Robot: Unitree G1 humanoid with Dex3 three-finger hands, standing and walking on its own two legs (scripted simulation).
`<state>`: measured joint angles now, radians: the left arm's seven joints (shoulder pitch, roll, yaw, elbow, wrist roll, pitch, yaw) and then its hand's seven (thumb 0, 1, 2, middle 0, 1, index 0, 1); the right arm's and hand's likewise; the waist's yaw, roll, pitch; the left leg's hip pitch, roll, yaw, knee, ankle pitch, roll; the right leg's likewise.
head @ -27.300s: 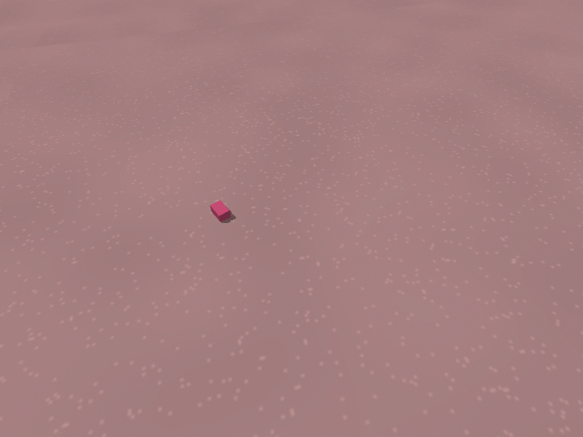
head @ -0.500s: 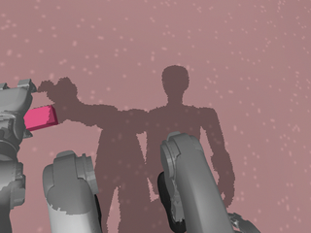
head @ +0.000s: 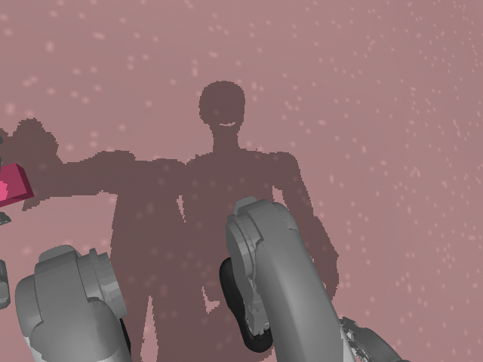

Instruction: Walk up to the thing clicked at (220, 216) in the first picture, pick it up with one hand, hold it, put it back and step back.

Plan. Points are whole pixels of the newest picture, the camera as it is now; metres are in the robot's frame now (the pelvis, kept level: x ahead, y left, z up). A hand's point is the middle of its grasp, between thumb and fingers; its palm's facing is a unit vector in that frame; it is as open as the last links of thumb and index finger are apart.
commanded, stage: rest palm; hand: left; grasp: from above
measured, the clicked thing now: out of the picture +0.44 +0.31 -0.28
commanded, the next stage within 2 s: close in 0.82 s
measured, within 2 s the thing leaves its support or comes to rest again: neither
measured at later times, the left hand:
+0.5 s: hand out of the picture +0.43 +0.30 -0.24, palm faces -0.42 -0.16 -0.89, open 14.0 cm
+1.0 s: hand out of the picture +0.43 +0.30 -0.26, palm faces -0.42 -0.15 -0.89, open 13.6 cm
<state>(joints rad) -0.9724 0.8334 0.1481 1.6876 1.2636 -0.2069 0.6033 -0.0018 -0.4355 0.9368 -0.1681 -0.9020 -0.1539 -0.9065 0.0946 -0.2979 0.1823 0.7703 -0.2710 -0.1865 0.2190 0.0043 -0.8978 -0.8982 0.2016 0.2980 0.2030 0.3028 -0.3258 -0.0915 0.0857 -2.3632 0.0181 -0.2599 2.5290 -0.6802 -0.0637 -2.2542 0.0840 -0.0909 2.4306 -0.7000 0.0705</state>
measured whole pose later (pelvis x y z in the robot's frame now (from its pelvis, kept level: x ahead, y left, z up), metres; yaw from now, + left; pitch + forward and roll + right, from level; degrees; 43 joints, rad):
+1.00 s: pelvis +0.00 +0.01 +0.00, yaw -4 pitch +25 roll -14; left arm -0.97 0.91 0.11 1.77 1.25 -0.21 0.72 0.00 -0.41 0.90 -0.19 -0.88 -0.17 -0.88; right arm 0.04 -0.33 0.28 0.75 -0.32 -0.30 0.31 0.00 -0.90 -0.90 0.20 0.30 0.20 0.30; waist -0.35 -0.15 0.16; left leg -2.34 0.02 -0.32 2.58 -0.71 -0.04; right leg -2.19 0.11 -0.14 2.41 -0.71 0.08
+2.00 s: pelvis -0.01 +0.01 +0.00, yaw -4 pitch +24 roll -15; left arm -0.97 0.94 0.10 1.75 1.22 -0.21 0.69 0.00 0.28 0.35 -0.66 -0.46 -0.72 -0.44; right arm 0.06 -0.34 0.30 0.72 -0.30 -0.30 0.31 0.00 -0.90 -0.90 0.20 0.30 0.20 0.30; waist -0.36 -0.15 0.18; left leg -2.33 0.03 -0.33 2.57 -0.70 -0.04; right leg -2.18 0.11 -0.15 2.39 -0.68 0.08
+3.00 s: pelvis +0.00 +0.01 +0.01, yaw -3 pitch +29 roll -13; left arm -0.86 0.81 0.10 1.49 1.20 -0.16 0.55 0.00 0.22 0.25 -0.90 -0.31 -0.92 -0.24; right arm 0.13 -0.31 0.17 0.76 -0.24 -0.23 0.30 0.00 -0.91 -0.90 0.20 0.30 0.20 0.30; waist -0.28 -0.07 0.03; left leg -2.36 0.02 -0.28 2.53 -0.69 -0.03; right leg -2.22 0.08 -0.12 2.39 -0.70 0.07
